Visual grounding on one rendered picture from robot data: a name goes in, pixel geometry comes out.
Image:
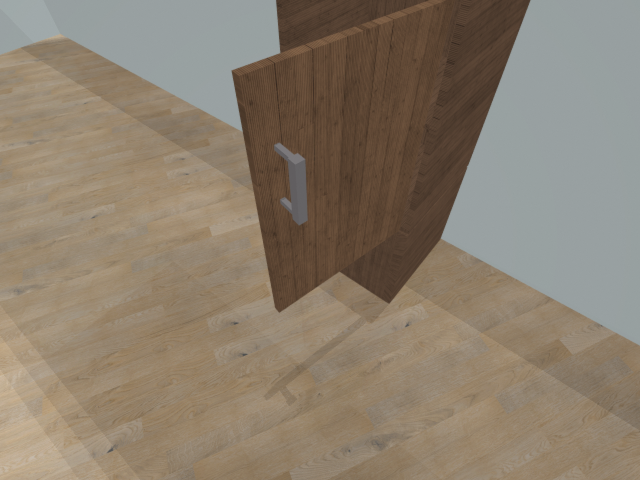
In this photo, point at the cupboard door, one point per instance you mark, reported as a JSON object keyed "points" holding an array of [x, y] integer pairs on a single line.
{"points": [[354, 106]]}

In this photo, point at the handle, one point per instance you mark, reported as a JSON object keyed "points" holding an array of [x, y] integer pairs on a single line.
{"points": [[297, 178]]}

